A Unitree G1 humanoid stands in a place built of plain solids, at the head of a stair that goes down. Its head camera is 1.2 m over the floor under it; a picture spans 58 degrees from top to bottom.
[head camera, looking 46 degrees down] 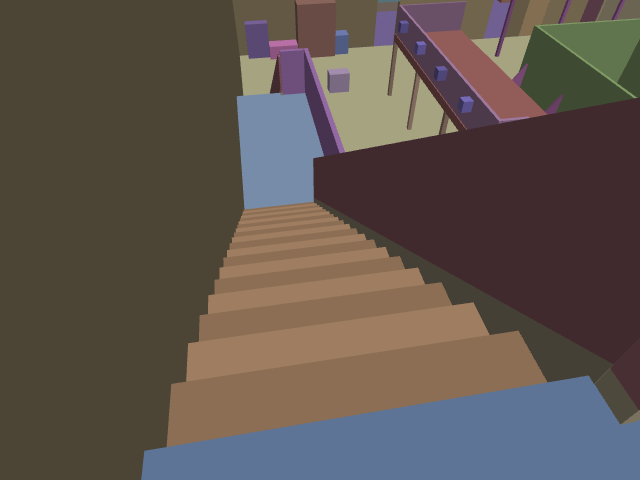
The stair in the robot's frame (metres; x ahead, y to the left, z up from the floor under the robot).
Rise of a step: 0.21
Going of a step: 0.29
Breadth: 1.28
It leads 10 degrees to the left of straight ahead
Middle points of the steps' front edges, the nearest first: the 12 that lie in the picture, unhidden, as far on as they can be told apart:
0.50 -0.17 0.00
0.78 -0.12 -0.21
1.06 -0.07 -0.42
1.35 -0.02 -0.63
1.63 0.02 -0.84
1.91 0.07 -1.05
2.19 0.12 -1.26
2.48 0.17 -1.47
2.76 0.21 -1.67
3.04 0.26 -1.88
3.32 0.31 -2.09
3.61 0.36 -2.30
